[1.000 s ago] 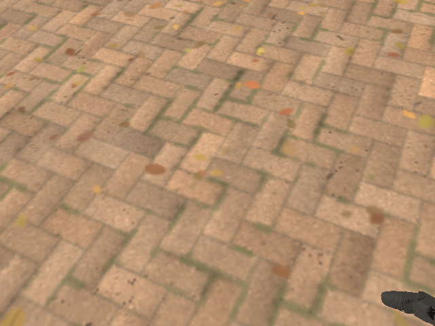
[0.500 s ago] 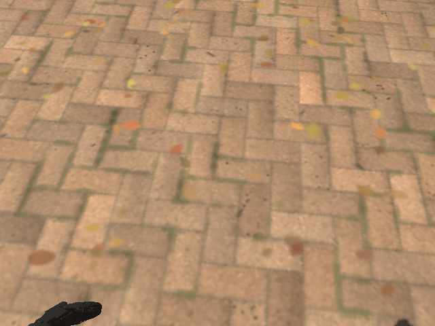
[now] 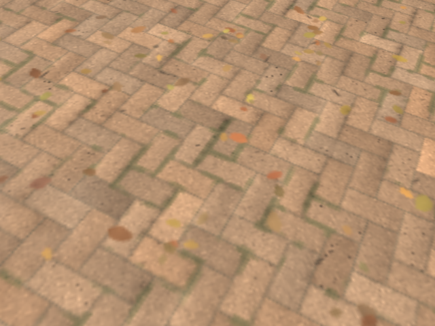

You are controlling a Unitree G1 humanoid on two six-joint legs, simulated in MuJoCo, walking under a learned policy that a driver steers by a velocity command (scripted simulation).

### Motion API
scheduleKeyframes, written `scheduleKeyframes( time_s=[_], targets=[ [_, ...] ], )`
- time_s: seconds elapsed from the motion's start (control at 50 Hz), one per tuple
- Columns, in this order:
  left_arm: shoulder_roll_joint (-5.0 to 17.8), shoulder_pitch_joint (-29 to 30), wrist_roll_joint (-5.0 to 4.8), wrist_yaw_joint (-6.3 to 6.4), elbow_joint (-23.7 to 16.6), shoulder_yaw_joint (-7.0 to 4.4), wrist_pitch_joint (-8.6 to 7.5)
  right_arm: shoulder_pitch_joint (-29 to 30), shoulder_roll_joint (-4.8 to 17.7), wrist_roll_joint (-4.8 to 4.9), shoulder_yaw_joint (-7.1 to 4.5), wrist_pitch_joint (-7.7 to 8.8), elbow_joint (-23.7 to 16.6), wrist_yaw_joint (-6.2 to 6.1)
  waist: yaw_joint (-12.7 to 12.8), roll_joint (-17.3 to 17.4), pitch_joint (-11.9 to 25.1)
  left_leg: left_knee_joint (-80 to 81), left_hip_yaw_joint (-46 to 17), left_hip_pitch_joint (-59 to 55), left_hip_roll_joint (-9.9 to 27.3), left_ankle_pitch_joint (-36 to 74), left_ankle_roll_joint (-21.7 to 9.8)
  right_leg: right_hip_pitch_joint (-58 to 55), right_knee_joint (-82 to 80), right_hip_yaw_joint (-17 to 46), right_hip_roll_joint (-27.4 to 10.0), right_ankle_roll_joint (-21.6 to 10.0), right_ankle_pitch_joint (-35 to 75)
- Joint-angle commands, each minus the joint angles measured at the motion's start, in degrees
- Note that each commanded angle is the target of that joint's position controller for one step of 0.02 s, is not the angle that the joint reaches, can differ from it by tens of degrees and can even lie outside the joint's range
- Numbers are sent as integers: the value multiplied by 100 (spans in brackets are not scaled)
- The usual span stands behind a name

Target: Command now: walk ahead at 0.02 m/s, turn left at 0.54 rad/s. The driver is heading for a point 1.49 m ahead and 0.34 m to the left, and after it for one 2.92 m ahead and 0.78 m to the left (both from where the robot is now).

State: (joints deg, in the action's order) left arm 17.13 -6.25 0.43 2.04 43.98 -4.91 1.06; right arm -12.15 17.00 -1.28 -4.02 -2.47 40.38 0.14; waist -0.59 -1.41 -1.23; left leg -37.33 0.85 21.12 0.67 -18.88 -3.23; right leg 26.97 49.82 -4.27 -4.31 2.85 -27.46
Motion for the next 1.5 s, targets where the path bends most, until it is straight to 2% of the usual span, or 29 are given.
scheduleKeyframes(
  time_s=[0.02,0.06,0.1,0.28,0.38,0.4,0.42,0.44,0.46,0.48,0.52,0.66,0.74,0.8,0.82,0.84,0.86,0.9,0.94,1.08,1.2,1.24,1.28,1.3,1.32,1.34,1.36,1.4,1.5],
  targets=[
    [626,406,-42,97,-529,-192,-56,-68,1276,-9,-325,264,-456,-31,-46,1000,369,1982,-2356,-1109,1562,1820,-1127,1558,1672,787,249,-94,-70],
    [647,183,46,155,-365,-230,-19,316,941,147,-203,242,-578,-118,123,945,470,1881,-1942,-926,1268,1995,-849,1248,1696,801,255,-22,524],
    [544,75,10,122,-347,-217,-67,227,842,113,-161,222,-635,-179,143,851,690,1815,-1825,-1069,1121,2287,-857,1053,1633,809,369,28,838],
    [428,321,-86,-47,-444,-104,-219,69,1085,155,-298,83,-824,-217,-89,1057,632,1619,-2509,-1120,968,1884,-1003,185,-685,940,625,163,735],
    [511,-48,-121,-178,-392,-139,-346,372,1046,270,-305,8,-973,-179,123,1091,749,1223,-2976,-1194,721,2481,-808,-747,-2253,896,720,-39,1148],
    [572,-256,-102,-193,-325,-171,-362,453,997,310,-292,-11,-1015,-199,241,1018,772,1064,-2890,-952,538,2151,-605,-1300,-2901,871,595,-136,1839],
    [866,-429,-29,-170,-315,-251,-345,321,784,275,-236,-10,-1051,-209,188,560,920,534,-2578,-344,232,1099,-310,-2060,-3031,1385,-165,-417,2291],
    [1341,-215,64,-122,-388,-329,-269,-62,509,233,-172,23,-1099,-177,-222,-1046,777,-614,-1412,833,-729,-1065,82,-2531,-3065,2643,-1336,-1144,3637],
    [1137,-264,197,-138,-427,-293,-275,17,982,182,-315,89,-1125,-167,-22,-1367,684,-1955,-1006,1367,-707,-1947,383,-2198,-3182,3352,-2023,-1923,4090],
    [852,-19,150,-113,-547,-201,-288,-69,1282,192,-432,94,-1009,-150,-92,-858,591,-2729,-1053,1401,-436,-1573,522,-2068,-3124,2898,-1856,-1914,3981],
    [560,344,11,-60,-637,-113,-254,-177,1109,213,-440,-16,-806,-161,-161,-562,397,-3244,-918,1524,-336,-894,720,-2001,-3009,1907,-1157,-1442,3509],
    [845,-551,-66,-37,-424,-138,-265,532,414,200,-99,147,-1123,-5,456,-854,285,-1363,-254,1374,7,-353,680,-2312,-3827,1637,-1004,-1474,406],
    [1050,-626,-172,-201,-307,-173,-358,395,435,220,-58,329,-1009,62,373,-837,30,76,157,95,-43,-311,379,-1614,-3839,1352,-1013,-1482,666],
    [861,-626,-248,-306,-202,-77,-369,-460,484,259,-117,389,-648,57,-132,-534,148,1320,304,-1655,-243,527,98,-818,-3184,1105,-842,-1245,714],
    [505,-527,-168,-338,-212,54,-414,-1012,609,275,-172,392,-533,10,-415,-280,425,1357,-224,-2577,128,495,-29,-269,-2425,774,-588,-943,705],
    [-16,-288,5,-389,-475,224,-504,-1583,1186,171,-281,397,-509,-62,-547,1225,764,1768,-2213,-3518,1512,331,-517,995,-285,1,94,-409,62],
    [379,-99,-137,-349,-688,113,-603,-1703,1524,147,-369,465,-520,-1,-620,1720,540,2376,-3793,-3164,2249,-588,-1343,2064,918,326,365,-341,-676],
    [796,-112,-285,-383,-585,-17,-653,-1234,817,155,-146,628,-564,58,-404,1130,-179,2585,-3054,-2672,1806,-1324,-1217,2494,1528,681,-138,-518,242],
    [712,-152,-144,-400,-483,-23,-665,-856,670,154,-78,659,-595,67,-202,900,-381,2795,-2326,-2295,1459,-271,-1005,2325,1195,684,-297,-488,1070],
    [195,496,-110,-458,-577,193,-635,-1023,771,164,-108,678,-303,-51,-270,679,-329,3007,-782,-1754,963,1881,-784,1384,-799,375,-25,-115,2917],
    [340,1103,-162,-616,-850,208,-696,-1334,948,274,-183,644,73,-78,-289,684,-552,2826,-741,-2231,1369,2139,-676,985,-1895,410,165,-456,2943],
    [505,836,-135,-610,-812,139,-704,-1294,1045,262,-214,588,128,-102,-88,792,-273,2324,-668,-2553,1391,3515,-550,462,-1986,260,360,-640,2527],
    [874,-486,-117,-499,-478,-69,-662,-1239,1020,218,-178,501,142,-142,616,825,703,597,-332,-2296,1028,5292,-299,-1489,-2017,-43,680,-961,2421],
    [1226,-1521,-77,-425,-299,-158,-627,-1360,773,99,-60,496,37,-169,975,332,1573,-1156,-235,-1009,769,3758,-103,-3424,-1704,1034,-288,-1321,2513],
    [1682,-1859,-33,-456,-166,-237,-627,-2255,-87,161,176,611,-53,-84,419,-1491,2580,-3366,-440,1195,-417,-944,301,-5316,-2419,4196,-1778,-2358,781],
    [1074,-1790,-133,-452,-181,-97,-638,-1714,564,301,60,732,24,-59,762,-1043,2430,-3968,-1125,1808,-307,-1360,255,-5106,-3262,4933,-1700,-2216,-108],
    [888,-1365,-124,-406,-203,-28,-632,-1008,844,447,-32,789,-182,-31,717,-781,1344,-4039,-885,2255,12,-943,201,-4293,-3351,3951,-1538,-1927,128],
    [654,-738,-29,-379,-281,42,-623,-493,765,261,-13,835,-269,-68,361,-41,496,-3384,-624,1862,507,-103,170,-2649,-3537,2778,-1115,-1723,1400],
    [603,-424,7,-374,-143,69,-774,-784,396,129,26,573,-159,-123,-190,-186,177,-2434,-444,992,633,226,486,-1300,-3895,1326,-812,-1852,4804]
  ],
)
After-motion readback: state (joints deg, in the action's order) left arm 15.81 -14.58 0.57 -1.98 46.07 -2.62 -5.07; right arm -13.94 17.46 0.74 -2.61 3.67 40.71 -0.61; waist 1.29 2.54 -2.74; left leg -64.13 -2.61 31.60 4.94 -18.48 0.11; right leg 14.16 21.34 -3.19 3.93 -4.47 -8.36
